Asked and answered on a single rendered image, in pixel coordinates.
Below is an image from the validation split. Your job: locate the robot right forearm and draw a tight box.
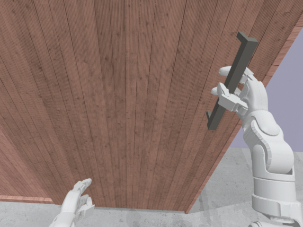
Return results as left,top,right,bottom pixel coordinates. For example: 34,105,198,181
242,110,303,227

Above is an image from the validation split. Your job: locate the robot left forearm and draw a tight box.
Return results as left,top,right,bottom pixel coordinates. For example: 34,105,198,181
49,212,76,227

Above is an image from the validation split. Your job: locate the handle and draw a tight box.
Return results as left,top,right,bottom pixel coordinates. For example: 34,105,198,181
206,32,258,131

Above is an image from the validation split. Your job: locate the robot left hand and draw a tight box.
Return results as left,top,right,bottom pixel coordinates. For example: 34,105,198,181
60,178,95,222

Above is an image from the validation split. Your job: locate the robot right hand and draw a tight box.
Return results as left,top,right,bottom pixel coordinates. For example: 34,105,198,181
211,66,268,121

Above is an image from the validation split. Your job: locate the wardrobe door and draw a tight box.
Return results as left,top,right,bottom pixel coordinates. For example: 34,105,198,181
0,124,50,198
0,0,303,211

